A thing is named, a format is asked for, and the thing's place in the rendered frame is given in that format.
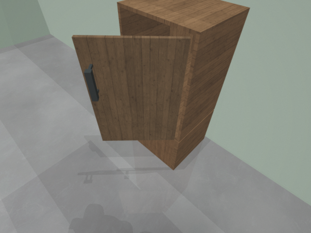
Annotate cupboard door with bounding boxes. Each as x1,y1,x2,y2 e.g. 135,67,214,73
72,35,191,141

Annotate handle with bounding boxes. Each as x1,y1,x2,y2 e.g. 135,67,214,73
84,64,99,101

